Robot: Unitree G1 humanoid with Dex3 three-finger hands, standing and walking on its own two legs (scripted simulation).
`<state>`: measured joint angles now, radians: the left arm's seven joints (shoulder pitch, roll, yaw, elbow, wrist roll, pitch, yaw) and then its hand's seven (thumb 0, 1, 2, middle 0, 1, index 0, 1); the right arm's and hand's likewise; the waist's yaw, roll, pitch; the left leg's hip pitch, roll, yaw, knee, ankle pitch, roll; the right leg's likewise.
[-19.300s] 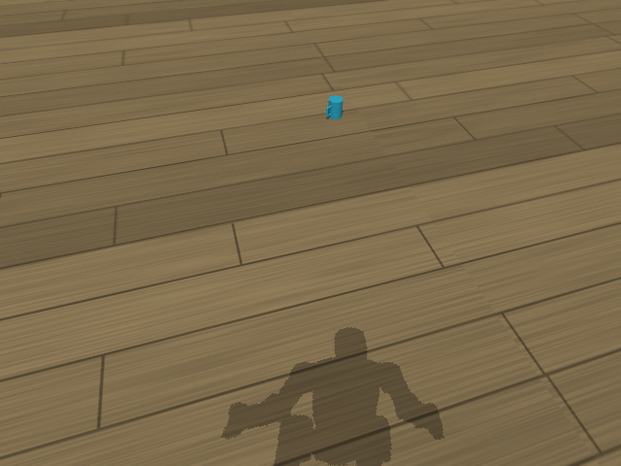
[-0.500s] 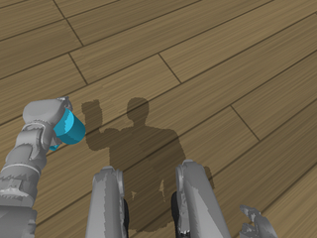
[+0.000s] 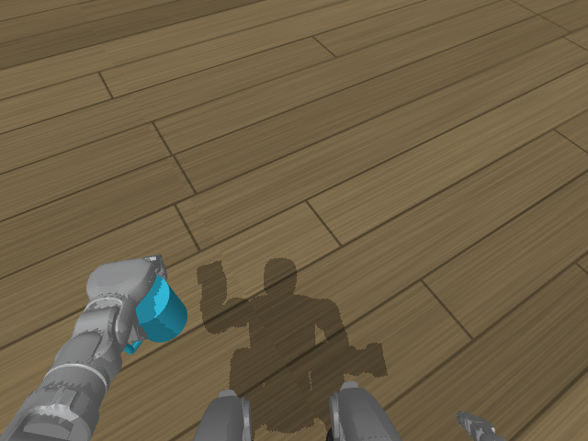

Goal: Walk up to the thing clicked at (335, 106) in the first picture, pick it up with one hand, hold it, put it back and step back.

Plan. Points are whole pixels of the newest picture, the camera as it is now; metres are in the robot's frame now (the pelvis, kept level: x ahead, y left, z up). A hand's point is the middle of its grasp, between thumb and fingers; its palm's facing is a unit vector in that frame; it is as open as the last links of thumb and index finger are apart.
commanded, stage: lift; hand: left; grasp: from above
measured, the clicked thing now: (147, 318) +0.34 +0.23 -0.13
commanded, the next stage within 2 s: hold in 0.42 s
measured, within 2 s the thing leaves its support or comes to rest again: neither
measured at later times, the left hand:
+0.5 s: hand (122, 280) +0.35 +0.23 +0.00, palm faces -0.44 -0.08 -0.89, open 10.9 cm
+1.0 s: hand (112, 260) +0.36 +0.22 +0.04, palm faces -0.45 -0.06 -0.89, open 11.0 cm
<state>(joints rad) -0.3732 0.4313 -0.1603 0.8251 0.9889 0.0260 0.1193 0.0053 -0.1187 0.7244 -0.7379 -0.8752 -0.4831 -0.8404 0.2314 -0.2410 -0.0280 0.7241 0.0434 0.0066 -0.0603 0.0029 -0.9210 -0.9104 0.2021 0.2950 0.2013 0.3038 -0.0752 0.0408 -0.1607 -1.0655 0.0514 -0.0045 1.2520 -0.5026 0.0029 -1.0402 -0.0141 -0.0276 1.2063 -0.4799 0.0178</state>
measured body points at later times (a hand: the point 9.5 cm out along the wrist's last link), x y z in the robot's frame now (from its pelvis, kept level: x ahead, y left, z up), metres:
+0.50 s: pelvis +0.04 +0.00 +0.07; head +0.08 -0.01 +0.52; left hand +0.37 +0.23 +0.05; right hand +0.13 -0.27 -0.05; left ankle +0.05 +0.12 -0.63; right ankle +0.05 -0.14 -0.63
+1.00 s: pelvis +0.05 +0.00 +0.10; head +0.08 -0.01 +0.54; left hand +0.38 +0.22 +0.09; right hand +0.16 -0.27 -0.02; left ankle +0.05 +0.12 -0.63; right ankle +0.05 -0.13 -0.63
